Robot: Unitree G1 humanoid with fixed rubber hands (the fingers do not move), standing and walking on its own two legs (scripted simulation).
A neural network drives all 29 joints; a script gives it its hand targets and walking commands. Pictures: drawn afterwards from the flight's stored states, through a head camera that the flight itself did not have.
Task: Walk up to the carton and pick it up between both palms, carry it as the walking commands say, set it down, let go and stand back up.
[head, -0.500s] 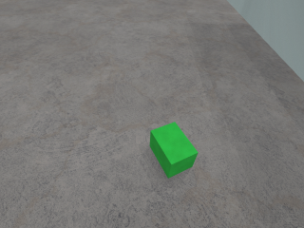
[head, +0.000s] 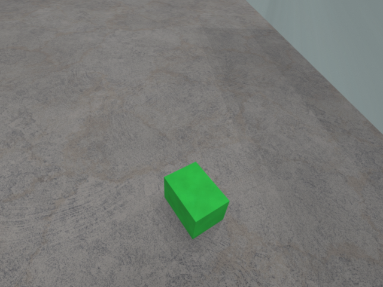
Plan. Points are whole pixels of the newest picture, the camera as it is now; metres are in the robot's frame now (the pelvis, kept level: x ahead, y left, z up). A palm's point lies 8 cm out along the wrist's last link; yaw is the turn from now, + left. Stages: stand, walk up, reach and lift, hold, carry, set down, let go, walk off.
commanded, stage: walk up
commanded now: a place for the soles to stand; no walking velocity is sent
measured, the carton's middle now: (194, 198) +0.71 -0.08 -0.64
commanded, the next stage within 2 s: none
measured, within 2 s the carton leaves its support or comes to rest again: neither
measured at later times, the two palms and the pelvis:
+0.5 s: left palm (37, 276) +0.20 +0.32 -0.12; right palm (327, 280) +0.18 -0.32 -0.09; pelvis +0.11 +0.01 -0.02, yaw -3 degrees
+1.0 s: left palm (53, 249) +0.25 +0.31 -0.11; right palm (312, 256) +0.23 -0.30 -0.10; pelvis +0.14 +0.01 +0.00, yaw -3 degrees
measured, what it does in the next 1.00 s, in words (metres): walks ahead: right foot, then left foot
